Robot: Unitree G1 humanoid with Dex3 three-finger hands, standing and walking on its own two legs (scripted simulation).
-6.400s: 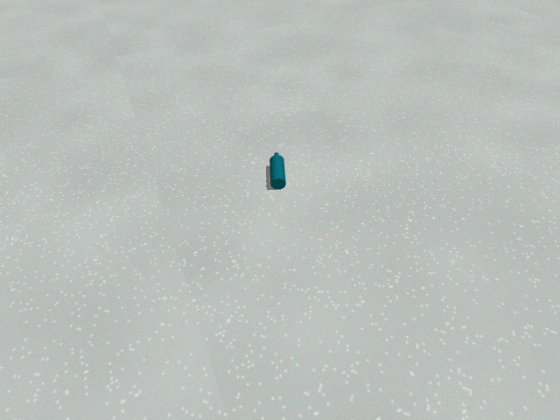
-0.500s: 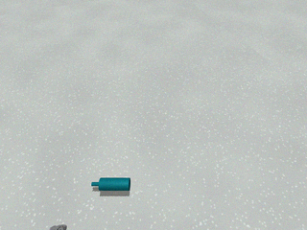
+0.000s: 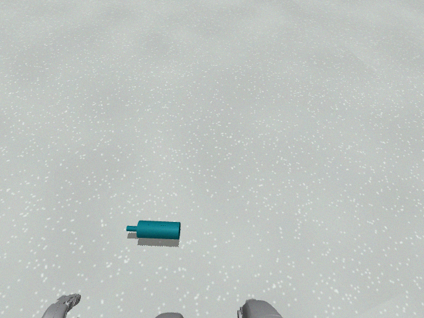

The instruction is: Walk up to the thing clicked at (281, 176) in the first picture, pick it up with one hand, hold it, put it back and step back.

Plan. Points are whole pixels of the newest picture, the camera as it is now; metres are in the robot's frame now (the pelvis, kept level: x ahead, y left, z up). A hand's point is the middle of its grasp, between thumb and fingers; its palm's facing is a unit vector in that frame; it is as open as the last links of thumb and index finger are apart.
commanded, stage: walk up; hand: left
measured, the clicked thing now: (153, 229) +0.53 +0.26 -0.71
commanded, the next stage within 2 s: stand in 0.88 s
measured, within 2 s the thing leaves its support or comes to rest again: neither
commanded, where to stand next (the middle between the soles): +0.12 -0.05 m, yaw -4 degrees
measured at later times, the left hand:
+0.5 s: hand out of the picture +0.13 +0.20 -0.13, palm faces -0.04 -0.94 -0.33, open 7.4 cm
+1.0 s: hand out of the picture +0.11 +0.21 -0.13, palm faces -0.04 -0.94 -0.33, open 7.4 cm
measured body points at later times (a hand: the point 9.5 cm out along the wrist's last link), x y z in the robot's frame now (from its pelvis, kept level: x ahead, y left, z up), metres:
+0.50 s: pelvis +0.01 -0.04 +0.02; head +0.01 -0.05 +0.47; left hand +0.13 +0.25 -0.10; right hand +0.09 -0.35 -0.11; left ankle +0.01 +0.11 -0.72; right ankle +0.02 -0.17 -0.72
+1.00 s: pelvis +0.01 -0.04 +0.03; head +0.02 -0.04 +0.48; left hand +0.11 +0.26 -0.10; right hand +0.08 -0.35 -0.10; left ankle +0.01 +0.11 -0.72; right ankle +0.02 -0.17 -0.72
